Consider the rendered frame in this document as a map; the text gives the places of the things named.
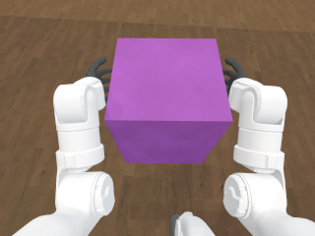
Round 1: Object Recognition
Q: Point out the right robot thigh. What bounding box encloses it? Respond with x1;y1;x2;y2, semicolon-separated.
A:
175;215;215;236

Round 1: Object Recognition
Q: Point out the carton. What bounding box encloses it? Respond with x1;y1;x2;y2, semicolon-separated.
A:
104;37;233;164

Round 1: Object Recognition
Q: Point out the robot left forearm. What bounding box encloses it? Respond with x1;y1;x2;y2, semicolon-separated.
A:
53;77;106;206

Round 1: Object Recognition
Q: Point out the right robot shin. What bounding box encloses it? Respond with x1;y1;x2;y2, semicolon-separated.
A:
174;211;193;236

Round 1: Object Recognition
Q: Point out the right robot upper arm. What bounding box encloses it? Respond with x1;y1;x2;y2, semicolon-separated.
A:
223;172;315;236

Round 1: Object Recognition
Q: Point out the left robot hand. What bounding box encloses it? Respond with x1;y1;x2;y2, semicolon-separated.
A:
86;57;113;101

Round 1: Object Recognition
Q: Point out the left robot upper arm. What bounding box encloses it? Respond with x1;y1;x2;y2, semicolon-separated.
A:
12;171;115;236

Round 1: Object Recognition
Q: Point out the robot right forearm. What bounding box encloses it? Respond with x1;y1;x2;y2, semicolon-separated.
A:
228;78;287;205

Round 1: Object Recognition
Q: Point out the right robot hand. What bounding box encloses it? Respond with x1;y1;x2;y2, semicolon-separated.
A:
222;57;247;97

